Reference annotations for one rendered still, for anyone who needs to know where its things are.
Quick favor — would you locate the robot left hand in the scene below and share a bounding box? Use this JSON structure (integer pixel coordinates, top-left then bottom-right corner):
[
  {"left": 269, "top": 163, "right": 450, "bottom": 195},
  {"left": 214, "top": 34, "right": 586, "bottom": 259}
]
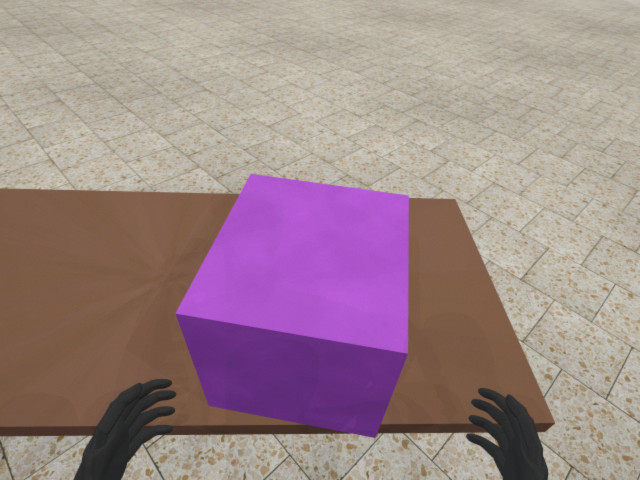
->
[{"left": 73, "top": 379, "right": 176, "bottom": 480}]

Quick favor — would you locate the table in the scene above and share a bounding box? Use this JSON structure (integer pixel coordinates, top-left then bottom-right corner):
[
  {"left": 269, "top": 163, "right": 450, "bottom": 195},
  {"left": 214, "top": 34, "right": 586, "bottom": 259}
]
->
[{"left": 0, "top": 188, "right": 555, "bottom": 436}]

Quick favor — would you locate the carton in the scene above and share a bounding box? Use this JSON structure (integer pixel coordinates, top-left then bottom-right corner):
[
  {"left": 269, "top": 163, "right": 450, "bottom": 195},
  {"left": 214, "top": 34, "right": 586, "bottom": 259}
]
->
[{"left": 175, "top": 174, "right": 409, "bottom": 438}]

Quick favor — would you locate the robot right hand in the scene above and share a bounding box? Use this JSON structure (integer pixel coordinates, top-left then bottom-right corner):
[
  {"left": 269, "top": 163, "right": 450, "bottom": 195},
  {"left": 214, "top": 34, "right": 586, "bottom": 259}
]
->
[{"left": 466, "top": 388, "right": 548, "bottom": 480}]

